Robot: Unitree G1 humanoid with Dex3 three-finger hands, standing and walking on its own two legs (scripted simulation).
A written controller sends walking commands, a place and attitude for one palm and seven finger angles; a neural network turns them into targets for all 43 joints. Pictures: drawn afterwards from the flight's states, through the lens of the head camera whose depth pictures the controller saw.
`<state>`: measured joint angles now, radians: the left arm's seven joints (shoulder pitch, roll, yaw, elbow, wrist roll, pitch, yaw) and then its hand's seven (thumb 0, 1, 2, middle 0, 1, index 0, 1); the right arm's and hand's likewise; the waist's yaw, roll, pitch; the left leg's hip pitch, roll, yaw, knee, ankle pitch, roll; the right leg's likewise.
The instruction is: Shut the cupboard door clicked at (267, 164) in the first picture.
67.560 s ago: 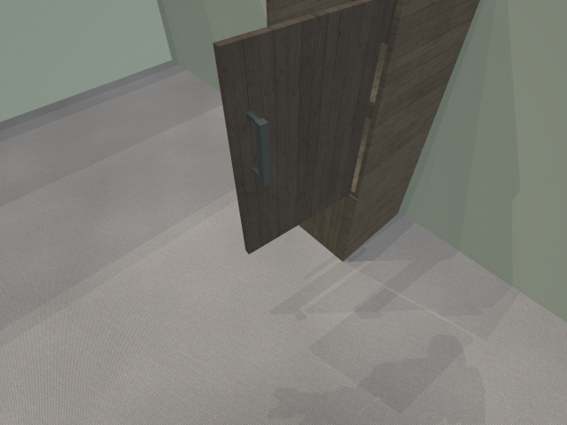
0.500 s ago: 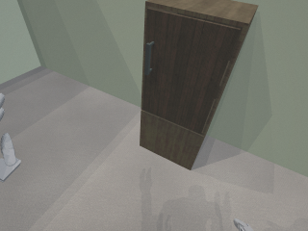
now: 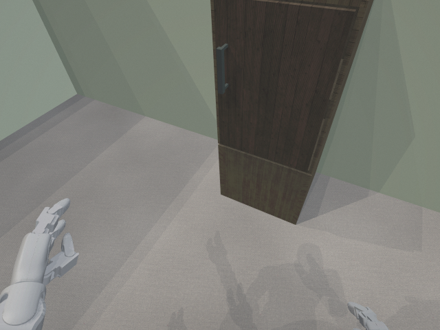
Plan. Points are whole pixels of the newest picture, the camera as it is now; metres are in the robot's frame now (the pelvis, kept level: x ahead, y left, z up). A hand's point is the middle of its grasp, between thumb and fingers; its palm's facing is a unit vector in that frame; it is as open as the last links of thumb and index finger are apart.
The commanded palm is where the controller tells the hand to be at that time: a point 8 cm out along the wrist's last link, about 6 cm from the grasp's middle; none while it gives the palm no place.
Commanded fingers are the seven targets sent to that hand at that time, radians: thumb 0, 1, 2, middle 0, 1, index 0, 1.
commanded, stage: let the arm hang, fingers relaxed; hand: left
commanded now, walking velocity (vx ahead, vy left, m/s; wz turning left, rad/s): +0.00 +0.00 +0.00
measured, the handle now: (223, 69) +0.91 +0.06 +0.04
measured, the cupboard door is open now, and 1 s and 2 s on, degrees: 0 0 0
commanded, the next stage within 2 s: look to check the result in 1.00 s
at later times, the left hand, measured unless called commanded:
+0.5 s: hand out of the picture -0.08 +0.20 -0.16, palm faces +0.01 -0.97 -0.25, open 7.3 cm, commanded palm none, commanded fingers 0.00 0.90 0.90 -0.20 -0.30 -0.20 -0.30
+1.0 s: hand out of the picture +0.08 +0.20 -0.15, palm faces -0.03 -0.96 -0.27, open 7.4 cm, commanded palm none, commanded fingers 0.00 0.90 0.90 -0.20 -0.30 -0.20 -0.30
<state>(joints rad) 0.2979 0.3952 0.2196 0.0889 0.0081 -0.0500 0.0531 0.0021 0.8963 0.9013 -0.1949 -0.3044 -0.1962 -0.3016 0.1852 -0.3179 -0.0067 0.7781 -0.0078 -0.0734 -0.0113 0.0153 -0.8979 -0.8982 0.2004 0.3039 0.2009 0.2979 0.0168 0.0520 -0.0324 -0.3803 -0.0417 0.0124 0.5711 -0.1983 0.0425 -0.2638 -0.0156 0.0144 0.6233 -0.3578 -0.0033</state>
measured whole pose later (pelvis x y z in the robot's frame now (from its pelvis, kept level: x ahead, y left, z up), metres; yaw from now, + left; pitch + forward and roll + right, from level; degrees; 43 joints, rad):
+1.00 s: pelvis +0.01 -0.01 +0.02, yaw -1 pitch -2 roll +0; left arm 0.16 0.26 0.01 1.10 0.01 -0.01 0.00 0.00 0.90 0.90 -0.20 -0.30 -0.20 -0.30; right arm 0.18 -0.28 -0.01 1.11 -0.02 0.00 -0.01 0.01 -0.90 -0.90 0.20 0.30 0.20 0.30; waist -0.02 0.00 0.02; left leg -0.22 -0.01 0.01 0.37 -0.12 0.02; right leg -0.09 0.01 0.02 0.37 -0.26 0.00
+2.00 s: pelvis +0.04 -0.02 +0.02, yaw -1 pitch -2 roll +0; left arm 0.21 0.25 0.00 1.14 0.01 0.00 0.02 0.00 0.90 0.90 -0.20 -0.30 -0.20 -0.30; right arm 0.18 -0.25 0.00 1.13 -0.01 0.00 -0.02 0.01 -0.90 -0.90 0.20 0.30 0.20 0.30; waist 0.00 0.00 0.04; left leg -0.16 -0.02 0.01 0.35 -0.15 0.02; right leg -0.02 0.01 0.03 0.31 -0.27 0.00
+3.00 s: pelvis +0.03 -0.02 +0.02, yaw -2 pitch -2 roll +0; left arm 0.26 0.20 0.00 1.15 0.00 -0.01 0.02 0.00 0.91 0.90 -0.20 -0.30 -0.20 -0.30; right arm 0.22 -0.21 0.00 1.14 -0.01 0.00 -0.03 0.01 -0.90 -0.90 0.20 0.30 0.20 0.30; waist -0.01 0.00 0.04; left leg -0.17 0.00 0.01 0.36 -0.16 0.00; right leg -0.02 0.02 0.03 0.32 -0.26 -0.02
